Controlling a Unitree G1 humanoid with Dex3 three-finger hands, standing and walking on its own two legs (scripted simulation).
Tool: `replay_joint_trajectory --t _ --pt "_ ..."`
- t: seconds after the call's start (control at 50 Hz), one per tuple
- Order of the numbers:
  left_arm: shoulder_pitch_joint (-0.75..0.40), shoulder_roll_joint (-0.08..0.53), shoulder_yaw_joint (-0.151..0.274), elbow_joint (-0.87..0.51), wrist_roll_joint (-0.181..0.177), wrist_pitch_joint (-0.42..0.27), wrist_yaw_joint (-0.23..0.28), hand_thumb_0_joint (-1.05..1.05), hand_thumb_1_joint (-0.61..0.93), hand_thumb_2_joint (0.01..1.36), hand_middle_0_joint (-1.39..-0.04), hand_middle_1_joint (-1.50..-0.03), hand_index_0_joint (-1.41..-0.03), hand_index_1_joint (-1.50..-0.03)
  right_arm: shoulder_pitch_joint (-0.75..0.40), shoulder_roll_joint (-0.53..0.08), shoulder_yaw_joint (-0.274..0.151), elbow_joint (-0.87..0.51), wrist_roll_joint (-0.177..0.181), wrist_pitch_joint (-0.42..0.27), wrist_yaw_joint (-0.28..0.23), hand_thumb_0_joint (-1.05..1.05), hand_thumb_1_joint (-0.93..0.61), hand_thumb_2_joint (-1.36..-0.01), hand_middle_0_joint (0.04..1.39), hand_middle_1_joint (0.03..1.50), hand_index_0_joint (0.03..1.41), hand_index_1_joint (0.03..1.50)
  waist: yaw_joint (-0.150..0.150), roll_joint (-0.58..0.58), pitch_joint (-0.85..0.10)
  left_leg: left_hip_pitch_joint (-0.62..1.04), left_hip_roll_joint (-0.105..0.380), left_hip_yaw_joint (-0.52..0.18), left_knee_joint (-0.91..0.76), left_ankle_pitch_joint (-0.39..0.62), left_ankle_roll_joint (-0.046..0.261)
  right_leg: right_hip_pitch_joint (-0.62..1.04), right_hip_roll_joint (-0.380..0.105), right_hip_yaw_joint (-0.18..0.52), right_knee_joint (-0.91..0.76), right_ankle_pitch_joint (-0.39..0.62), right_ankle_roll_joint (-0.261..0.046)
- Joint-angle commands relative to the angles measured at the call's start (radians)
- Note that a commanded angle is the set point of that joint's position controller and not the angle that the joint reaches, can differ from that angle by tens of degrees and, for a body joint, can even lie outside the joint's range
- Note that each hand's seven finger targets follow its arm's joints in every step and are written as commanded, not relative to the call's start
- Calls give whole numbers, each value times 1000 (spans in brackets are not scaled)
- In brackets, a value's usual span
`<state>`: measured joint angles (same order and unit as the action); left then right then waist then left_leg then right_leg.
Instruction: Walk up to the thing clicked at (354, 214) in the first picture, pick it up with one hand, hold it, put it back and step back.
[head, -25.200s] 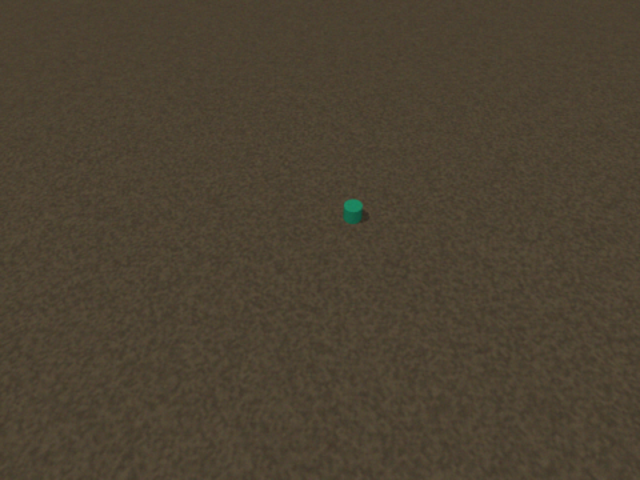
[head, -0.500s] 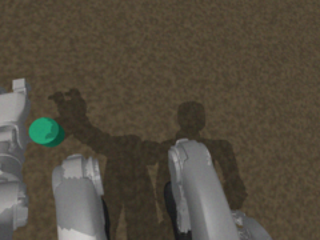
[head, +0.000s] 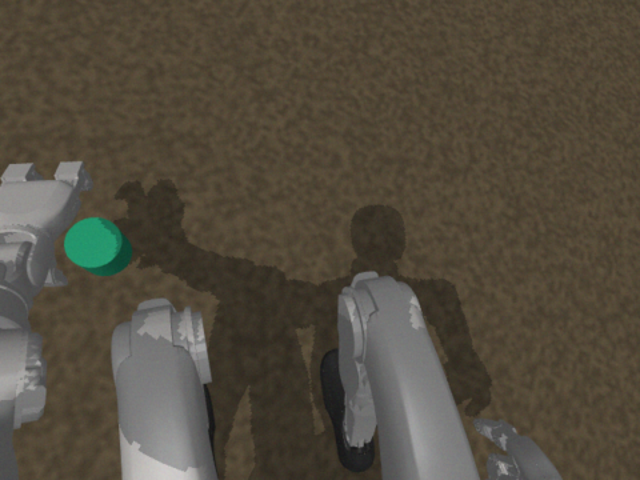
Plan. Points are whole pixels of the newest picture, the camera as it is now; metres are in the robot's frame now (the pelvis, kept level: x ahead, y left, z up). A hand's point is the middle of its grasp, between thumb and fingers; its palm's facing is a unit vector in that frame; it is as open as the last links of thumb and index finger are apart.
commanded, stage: withdraw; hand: left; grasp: from above
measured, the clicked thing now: (100, 247) +0.45 +0.28 -0.31
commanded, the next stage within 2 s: home in 0.04 s
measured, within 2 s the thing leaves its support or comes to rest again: neither
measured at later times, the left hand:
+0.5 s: hand (21, 221) +0.42 +0.29 -0.07, palm faces -0.36 -0.27 -0.89, open 11.5 cm
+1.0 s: hand out of the picture +0.27 +0.23 +0.14, palm faces -0.05 -0.89 -0.45, open 7.4 cm
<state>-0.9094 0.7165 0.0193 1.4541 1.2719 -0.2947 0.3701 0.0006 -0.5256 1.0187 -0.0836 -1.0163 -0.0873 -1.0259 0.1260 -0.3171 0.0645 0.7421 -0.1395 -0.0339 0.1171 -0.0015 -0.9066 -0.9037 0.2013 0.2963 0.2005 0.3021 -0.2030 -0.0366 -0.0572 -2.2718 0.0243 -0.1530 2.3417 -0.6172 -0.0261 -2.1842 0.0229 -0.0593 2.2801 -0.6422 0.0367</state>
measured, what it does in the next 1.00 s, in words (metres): rises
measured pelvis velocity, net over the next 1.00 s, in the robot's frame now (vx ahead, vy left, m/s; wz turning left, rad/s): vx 0.04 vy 0.00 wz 0.09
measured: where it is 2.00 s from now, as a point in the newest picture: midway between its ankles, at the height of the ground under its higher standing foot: (277, 447)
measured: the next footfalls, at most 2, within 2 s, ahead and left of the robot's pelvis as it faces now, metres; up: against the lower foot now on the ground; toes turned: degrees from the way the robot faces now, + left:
none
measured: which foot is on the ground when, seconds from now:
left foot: down 0.00-1.00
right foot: down 0.00-1.00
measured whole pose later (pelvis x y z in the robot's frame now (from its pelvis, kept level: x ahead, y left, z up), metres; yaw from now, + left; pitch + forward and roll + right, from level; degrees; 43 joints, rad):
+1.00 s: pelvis +0.04 +0.00 +0.23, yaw +5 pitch +26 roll -4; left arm 0.10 0.34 0.01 0.14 0.17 0.27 0.06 0.01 0.89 0.90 -0.21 -0.30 -0.21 -0.30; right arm 0.06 -0.22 0.01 0.53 0.04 -0.09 -0.04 0.00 -0.90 -0.90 0.20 0.30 0.20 0.30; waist -0.04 0.03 -0.18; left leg -1.47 0.04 -0.08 1.62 -0.60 -0.02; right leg -1.40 0.00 -0.05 1.57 -0.62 0.02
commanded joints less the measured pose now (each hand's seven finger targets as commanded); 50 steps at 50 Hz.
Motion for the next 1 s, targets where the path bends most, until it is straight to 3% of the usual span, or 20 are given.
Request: replay_joint_trajectory --t 0.0,0.04,0.08,0.1,0.12,0.14,0.16,0.18,0.22,0.28,0.36,0.46,0.52,0.56,0.6,0.7,0.78,0.84,0.92,0.98 --pt "-396 284 95 -128 30 -6 146 0 -519 993 -71 -1022 -79 -1014 166 -220 -55 -7 -38 -31 -10 0 -896 -896 200 300 200 300 -9 350 -661 523 -26 108 -214 36 32 221 30 -97 -199 74 -76" --pt "-411 288 98 -111 41 14 177 0 -518 990 -70 -1022 -79 -1011 162 -214 -60 2 -46 -42 -8 0 -895 -896 200 300 200 300 -23 393 -645 522 -23 105 -214 7 27 188 34 -96 -185 43 -84" --pt "-372 312 129 -109 38 43 200 0 -520 988 -68 -1019 -77 -1008 163 -216 -68 4 -52 -51 -4 0 -896 -895 200 300 200 300 -10 409 -658 525 -24 110 -215 -2 27 174 28 -104 -174 45 -84" --pt "-381 318 139 -156 30 55 208 0 -440 908 -148 -939 -157 -928 162 -213 -72 7 -55 -54 -2 0 -882 -895 199 300 199 300 3 435 -699 536 -24 115 -215 2 27 181 28 -95 -175 49 -85" --pt "-361 316 152 -185 21 71 211 0 -490 965 -85 -1007 -99 -992 169 -220 -80 4 -53 -58 3 0 -894 -894 200 300 200 300 7 444 -731 560 -24 117 -218 13 28 182 21 -103 -172 67 -83" --pt "-360 308 145 -220 6 85 207 0 -410 885 -165 -927 -179 -912 173 -215 -84 3 -47 -58 9 0 -883 -895 199 300 199 300 14 467 -761 564 -21 119 -223 31 28 190 24 -98 -173 81 -86" --pt "-319 280 133 -205 -9 105 196 0 -490 962 -86 -1002 -100 -987 179 -209 -91 5 -43 -60 15 0 -896 -895 200 300 200 300 17 437 -776 567 -20 124 -216 47 32 215 26 -87 -188 97 -86" --pt "-324 286 138 -261 -25 120 185 0 -410 882 -166 -922 -180 -907 192 -213 -99 6 -35 -57 17 0 -884 -895 199 300 199 300 21 429 -823 578 -20 128 -219 73 36 247 27 -86 -200 131 -81" --pt "-241 260 134 -261 -65 152 149 0 -250 907 -244 -762 -219 -747 220 -204 -114 11 -19 -56 24 0 -884 -895 200 300 199 300 37 387 -845 575 -19 135 -227 114 43 316 27 -79 -222 178 -76" --pt "-199 239 136 -362 -146 184 78 0 -81 876 -232 -590 -211 -609 248 -195 -133 2 13 -46 27 0 -886 -896 200 300 199 300 61 338 -881 576 -22 134 -266 130 52 388 29 -73 -269 187 -72" --pt "-11 135 101 -527 -289 220 -47 0 179 824 -209 -463 -196 -475 239 -173 -161 -43 66 -28 24 0 -892 -897 200 300 199 300 89 236 -849 599 -21 125 -357 117 60 495 32 -62 -366 176 -68" --pt "222 5 59 -778 -485 261 -205 0 579 854 -200 -353 -195 -357 179 -152 -174 -111 120 -8 0 0 -897 -899 200 300 200 300 101 145 -710 622 -13 92 -471 75 62 535 24 -43 -463 161 -63" --pt "325 3 88 -936 -579 277 -252 0 819 873 -196 -296 -195 -297 126 -142 -174 -154 135 -3 -18 0 -899 -900 200 300 200 300 134 160 -690 693 -7 77 -544 64 55 569 18 -31 -509 145 -67" --pt "384 -44 71 -1012 -630 288 -274 0 900 900 -200 -299 -200 -299 99 -127 -168 -180 142 -3 -28 0 -900 -900 200 300 200 300 132 151 -643 723 -2 79 -592 39 55 591 17 -22 -556 122 -69" --pt "406 -48 94 -1108 -679 299 -282 0 900 900 -200 -299 -200 -299 77 -125 -165 -194 150 -9 -42 0 -900 -900 200 300 200 300 147 190 -644 793 2 71 -649 18 49 610 12 -15 -586 103 -71" --pt "554 -109 97 -1295 -800 347 -288 0 899 900 -200 -299 -200 -299 28 -115 -161 -234 162 -35 -84 0 -899 -900 200 300 200 300 158 199 -657 933 1 87 -747 33 44 721 4 2 -693 108 -67" --pt "703 -165 73 -1370 -909 417 -296 0 899 900 -200 -299 -200 -299 -15 -103 -151 -272 171 -58 -120 0 -899 -900 200 300 200 300 144 157 -586 1008 1 77 -850 -31 46 804 3 10 -806 55 -60" --pt "817 -209 57 -1419 -1002 470 -299 0 900 900 -200 -299 -200 -299 -27 -90 -140 -288 174 -76 -145 0 -899 -900 200 300 200 300 133 130 -558 1067 -4 89 -901 0 47 892 1 21 -884 74 -55" --pt "905 -224 73 -1527 -1114 528 -291 0 900 900 -200 -300 -200 -300 -28 -69 -124 -317 178 -97 -171 0 -900 -900 200 300 200 300 133 132 -526 1160 -5 86 -993 19 48 1004 0 28 -978 90 -53" --pt "976 -248 79 -1574 -1175 564 -284 0 900 900 -200 -300 -200 -300 -10 -49 -107 -329 180 -113 -194 0 -901 -900 200 299 200 299 135 138 -483 1240 -6 81 -1076 41 45 1086 -1 30 -1056 107 -53"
